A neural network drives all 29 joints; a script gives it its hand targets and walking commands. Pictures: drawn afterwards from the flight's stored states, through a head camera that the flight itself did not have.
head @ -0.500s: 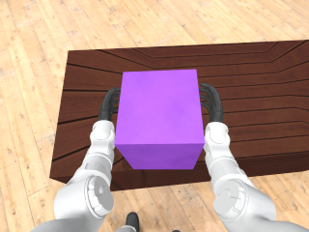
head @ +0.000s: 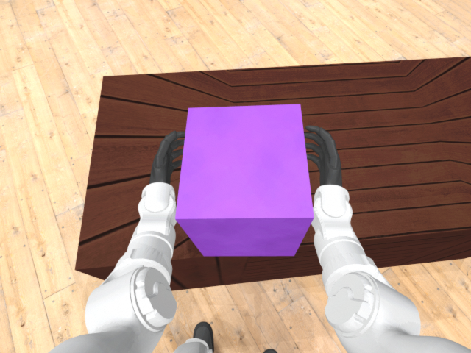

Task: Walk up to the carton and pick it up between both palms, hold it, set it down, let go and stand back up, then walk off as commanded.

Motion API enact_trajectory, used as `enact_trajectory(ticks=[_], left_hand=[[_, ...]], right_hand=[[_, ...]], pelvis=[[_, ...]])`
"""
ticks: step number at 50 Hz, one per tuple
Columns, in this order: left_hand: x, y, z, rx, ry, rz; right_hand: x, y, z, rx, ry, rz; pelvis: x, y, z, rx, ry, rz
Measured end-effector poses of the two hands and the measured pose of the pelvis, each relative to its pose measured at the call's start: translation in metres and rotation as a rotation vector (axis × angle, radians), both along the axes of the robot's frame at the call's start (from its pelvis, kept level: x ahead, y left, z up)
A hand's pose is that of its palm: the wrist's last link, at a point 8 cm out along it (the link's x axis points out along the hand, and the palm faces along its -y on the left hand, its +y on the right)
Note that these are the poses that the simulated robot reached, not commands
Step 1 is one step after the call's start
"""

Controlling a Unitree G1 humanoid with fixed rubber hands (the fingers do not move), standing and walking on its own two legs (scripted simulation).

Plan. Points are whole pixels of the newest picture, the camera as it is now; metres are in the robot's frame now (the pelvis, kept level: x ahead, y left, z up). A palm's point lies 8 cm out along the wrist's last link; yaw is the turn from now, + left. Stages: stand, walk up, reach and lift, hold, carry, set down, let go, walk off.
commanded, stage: set down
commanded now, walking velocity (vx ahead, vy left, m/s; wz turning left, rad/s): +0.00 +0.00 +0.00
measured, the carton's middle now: (246, 189) +0.40 +0.01 -0.07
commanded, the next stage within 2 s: none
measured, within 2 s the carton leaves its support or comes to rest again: neither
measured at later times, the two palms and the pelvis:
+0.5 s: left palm (163, 176) +0.40 +0.16 -0.01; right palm (327, 175) +0.39 -0.13 +0.01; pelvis -0.01 +0.01 -0.01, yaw -1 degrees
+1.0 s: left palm (150, 169) +0.41 +0.19 -0.02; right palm (326, 176) +0.40 -0.14 -0.01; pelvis -0.01 +0.02 -0.03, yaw -3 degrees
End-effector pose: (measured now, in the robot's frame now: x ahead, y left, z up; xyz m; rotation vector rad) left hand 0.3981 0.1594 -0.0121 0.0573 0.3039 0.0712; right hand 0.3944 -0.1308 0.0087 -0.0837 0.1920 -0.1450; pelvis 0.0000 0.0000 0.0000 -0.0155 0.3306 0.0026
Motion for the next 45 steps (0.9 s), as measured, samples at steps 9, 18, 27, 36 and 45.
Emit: enact_trajectory(ticks=[9,18,27,36,45], left_hand=[[-0.001,0.000,-0.001,-0.006,-0.006,0.001],[-0.001,0.001,-0.002,-0.019,-0.008,0.003],[0.000,0.001,-0.003,-0.031,-0.016,0.009],[0.006,-0.002,-0.005,-0.027,-0.010,0.010],[0.018,0.005,-0.004,-0.042,0.015,0.021]], right_hand=[[-0.001,0.000,-0.001,0.003,-0.002,-0.002],[-0.001,0.001,0.000,-0.003,-0.001,-0.001],[-0.001,0.001,0.001,-0.006,0.007,0.001],[0.001,-0.003,-0.003,0.008,0.046,-0.001],[0.005,-0.004,-0.021,0.054,0.127,0.016]], pelvis=[[-0.004,0.001,-0.002,-0.002,0.009,-0.003],[-0.006,0.003,-0.004,-0.004,0.013,-0.005],[-0.008,0.007,-0.007,-0.006,0.017,-0.013],[-0.012,0.010,-0.010,-0.008,0.031,-0.035],[-0.014,0.014,-0.025,-0.026,0.113,-0.047]])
